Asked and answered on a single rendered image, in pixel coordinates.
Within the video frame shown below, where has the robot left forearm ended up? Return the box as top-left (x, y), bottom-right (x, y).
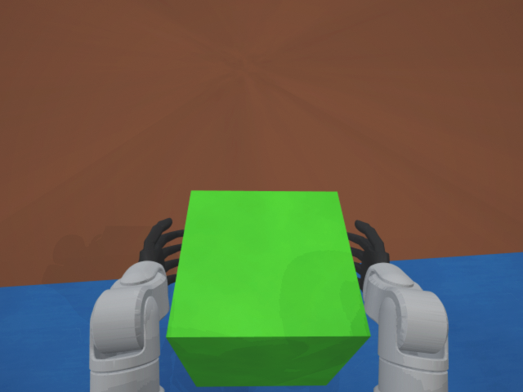
top-left (89, 261), bottom-right (170, 392)

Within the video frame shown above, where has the robot left hand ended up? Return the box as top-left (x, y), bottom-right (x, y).
top-left (138, 218), bottom-right (184, 285)

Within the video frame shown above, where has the robot right forearm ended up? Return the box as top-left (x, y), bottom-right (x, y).
top-left (363, 263), bottom-right (449, 392)

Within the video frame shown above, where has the robot right hand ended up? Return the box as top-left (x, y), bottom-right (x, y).
top-left (347, 220), bottom-right (390, 292)

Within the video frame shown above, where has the carton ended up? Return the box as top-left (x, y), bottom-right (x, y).
top-left (166, 190), bottom-right (371, 387)

